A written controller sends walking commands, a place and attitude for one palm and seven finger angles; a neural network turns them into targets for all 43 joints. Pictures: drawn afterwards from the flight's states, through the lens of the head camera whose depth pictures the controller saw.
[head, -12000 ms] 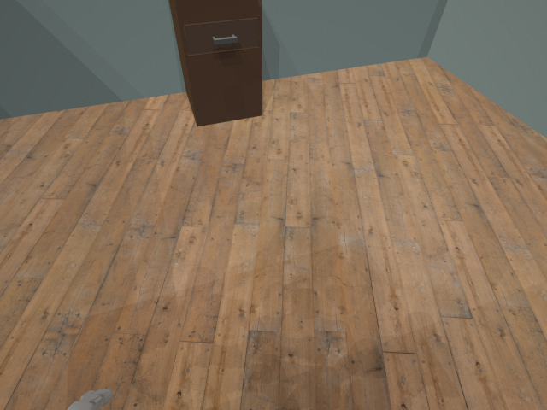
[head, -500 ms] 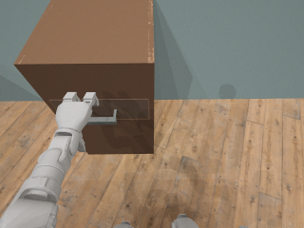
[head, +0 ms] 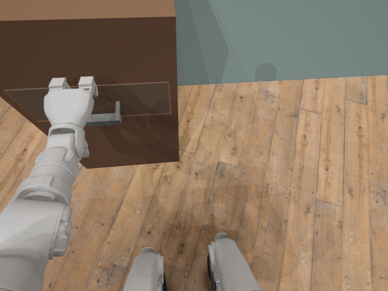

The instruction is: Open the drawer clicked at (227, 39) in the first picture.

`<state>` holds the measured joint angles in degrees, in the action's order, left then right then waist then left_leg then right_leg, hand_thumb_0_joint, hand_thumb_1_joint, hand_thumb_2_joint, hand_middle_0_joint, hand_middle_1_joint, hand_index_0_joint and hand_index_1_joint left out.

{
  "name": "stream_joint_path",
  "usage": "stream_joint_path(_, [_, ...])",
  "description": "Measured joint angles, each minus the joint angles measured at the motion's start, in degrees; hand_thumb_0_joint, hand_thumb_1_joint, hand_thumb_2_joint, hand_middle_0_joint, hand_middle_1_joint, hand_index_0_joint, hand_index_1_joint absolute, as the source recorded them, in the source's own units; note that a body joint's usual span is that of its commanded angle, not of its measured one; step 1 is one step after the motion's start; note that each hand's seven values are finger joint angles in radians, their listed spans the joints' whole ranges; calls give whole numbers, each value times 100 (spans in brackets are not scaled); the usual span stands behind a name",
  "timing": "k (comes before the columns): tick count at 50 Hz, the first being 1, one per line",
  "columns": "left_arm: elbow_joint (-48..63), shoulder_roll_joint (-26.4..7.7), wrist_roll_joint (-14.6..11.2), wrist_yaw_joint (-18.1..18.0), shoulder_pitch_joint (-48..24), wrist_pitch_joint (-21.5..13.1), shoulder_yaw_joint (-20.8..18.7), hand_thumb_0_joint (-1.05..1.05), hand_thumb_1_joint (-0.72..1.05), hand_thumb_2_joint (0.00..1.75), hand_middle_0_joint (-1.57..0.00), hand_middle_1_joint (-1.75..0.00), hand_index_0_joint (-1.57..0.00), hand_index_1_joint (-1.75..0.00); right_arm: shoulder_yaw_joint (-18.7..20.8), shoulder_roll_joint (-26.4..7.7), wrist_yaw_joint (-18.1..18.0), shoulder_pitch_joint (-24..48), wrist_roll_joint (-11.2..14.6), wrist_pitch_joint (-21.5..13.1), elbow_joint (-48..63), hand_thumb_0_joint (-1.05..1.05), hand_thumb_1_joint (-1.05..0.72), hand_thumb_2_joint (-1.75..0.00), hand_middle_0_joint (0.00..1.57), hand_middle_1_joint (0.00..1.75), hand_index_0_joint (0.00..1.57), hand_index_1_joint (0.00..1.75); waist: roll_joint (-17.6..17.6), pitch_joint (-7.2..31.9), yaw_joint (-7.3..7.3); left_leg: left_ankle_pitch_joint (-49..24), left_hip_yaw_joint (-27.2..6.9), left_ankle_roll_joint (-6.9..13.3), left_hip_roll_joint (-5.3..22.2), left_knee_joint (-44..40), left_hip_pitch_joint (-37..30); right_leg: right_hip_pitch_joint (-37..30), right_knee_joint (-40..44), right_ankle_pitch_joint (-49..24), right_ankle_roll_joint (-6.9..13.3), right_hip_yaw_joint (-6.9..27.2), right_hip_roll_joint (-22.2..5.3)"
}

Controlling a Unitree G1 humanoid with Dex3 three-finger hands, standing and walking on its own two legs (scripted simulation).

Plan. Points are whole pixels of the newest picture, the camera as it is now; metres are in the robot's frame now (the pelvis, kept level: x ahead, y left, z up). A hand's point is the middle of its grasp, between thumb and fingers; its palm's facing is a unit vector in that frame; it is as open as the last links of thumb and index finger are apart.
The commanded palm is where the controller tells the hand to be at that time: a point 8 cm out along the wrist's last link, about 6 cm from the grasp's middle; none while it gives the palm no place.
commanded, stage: move the hooked fingers above the handle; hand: left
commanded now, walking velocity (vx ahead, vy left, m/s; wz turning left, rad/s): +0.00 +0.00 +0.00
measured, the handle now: (97, 113) +0.57 +0.21 -0.13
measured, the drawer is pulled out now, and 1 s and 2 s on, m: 0.00 0.00 0.00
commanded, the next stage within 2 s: none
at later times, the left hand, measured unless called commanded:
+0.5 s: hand (86, 123) +0.51 +0.22 -0.08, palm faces -0.09 +0.06 -0.99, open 13.7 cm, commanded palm +0.50 +0.20 -0.02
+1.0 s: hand (85, 124) +0.51 +0.22 -0.09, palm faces -0.08 +0.06 -1.00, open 13.7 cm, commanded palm +0.50 +0.20 -0.03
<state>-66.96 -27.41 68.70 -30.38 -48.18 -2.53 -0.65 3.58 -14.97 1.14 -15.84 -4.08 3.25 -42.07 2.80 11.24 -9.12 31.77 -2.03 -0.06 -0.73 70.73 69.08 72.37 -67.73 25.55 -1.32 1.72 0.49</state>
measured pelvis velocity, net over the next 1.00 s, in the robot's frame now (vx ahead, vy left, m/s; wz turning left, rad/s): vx -0.04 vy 0.00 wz -0.01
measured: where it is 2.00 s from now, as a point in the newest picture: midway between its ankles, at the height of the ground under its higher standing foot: outside the picture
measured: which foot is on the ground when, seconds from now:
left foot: down 0.00-1.00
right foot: down 0.00-1.00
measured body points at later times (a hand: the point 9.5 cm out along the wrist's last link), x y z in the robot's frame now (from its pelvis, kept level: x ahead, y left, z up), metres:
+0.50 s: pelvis -0.03 -0.01 -0.04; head +0.16 -0.01 +0.36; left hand +0.51 +0.21 -0.02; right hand -0.01 -0.27 -0.18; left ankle +0.00 +0.12 -0.62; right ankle +0.05 -0.13 -0.62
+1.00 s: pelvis -0.04 +0.00 -0.06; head +0.16 -0.01 +0.35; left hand +0.51 +0.22 -0.03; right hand -0.03 -0.27 -0.19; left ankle +0.00 +0.12 -0.62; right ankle +0.05 -0.13 -0.62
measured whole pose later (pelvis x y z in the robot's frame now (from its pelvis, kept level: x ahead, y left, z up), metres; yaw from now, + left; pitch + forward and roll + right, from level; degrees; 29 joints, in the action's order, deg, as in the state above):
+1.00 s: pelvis -0.04 +0.00 -0.06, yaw +0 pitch +35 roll -2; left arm -66.7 -34.0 66.9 -23.6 -56.9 0.8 -2.2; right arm 0.4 -14.7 1.1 -15.5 -2.8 1.1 -40.1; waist 4.0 9.5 -11.7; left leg 33.5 -2.9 -0.4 -0.6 84.5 85.7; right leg 88.6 -80.0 26.2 -1.5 0.9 1.0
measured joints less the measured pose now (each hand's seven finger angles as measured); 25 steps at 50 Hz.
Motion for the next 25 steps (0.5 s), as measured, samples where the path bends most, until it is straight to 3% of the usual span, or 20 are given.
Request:
stream_joint_path(4, [-33,30,-112,234,-112,90,92,0,-48,30,-32,-120,-32,-120,-1,48,25,-30,-10,-45,-51,0,-90,-89,20,30,20,30,33,-47,-25,35,-21,6,-19,191,279,261,-168,32,-16,-19,-14])
stream_joint_path(8, [68,54,-94,394,-217,-147,120,0,-48,30,-32,-120,-32,-120,-49,109,12,-82,-45,-121,-131,0,-90,-89,20,30,20,30,36,37,-111,105,-82,-10,-25,401,528,481,-346,99,-7,-79,-17])
stream_joint_path(13, [-185,-69,117,114,-652,-226,25,0,-49,30,-33,-121,-32,-120,-154,103,42,-69,-91,-155,-140,0,-90,-89,20,30,20,30,59,133,-290,252,-159,-39,-8,814,942,869,-706,219,22,-157,8])
stream_joint_path(16, [-131,-67,171,-134,-706,-179,-96,0,-48,30,-37,-126,-35,-123,-190,60,91,-52,-100,-118,-87,0,-90,-89,20,30,20,30,88,111,-269,307,-161,-47,-1,1038,1145,1079,-919,257,25,-158,23])
stream_joint_path(21, [-217,-246,44,33,-750,374,-183,0,-48,30,-35,-125,-35,-124,-242,44,133,116,-6,-58,44,0,-90,-89,20,30,20,30,135,-57,-275,269,-99,-54,19,1154,1260,1235,-1056,197,15,-95,52])
stream_joint_path(25, [-179,-427,-202,508,-744,506,-115,0,-48,30,-34,-123,-34,-123,-265,75,61,141,85,-159,107,0,-90,-89,20,30,20,30,121,-154,-226,166,-72,-50,12,1074,1257,1248,-1007,105,24,-67,47])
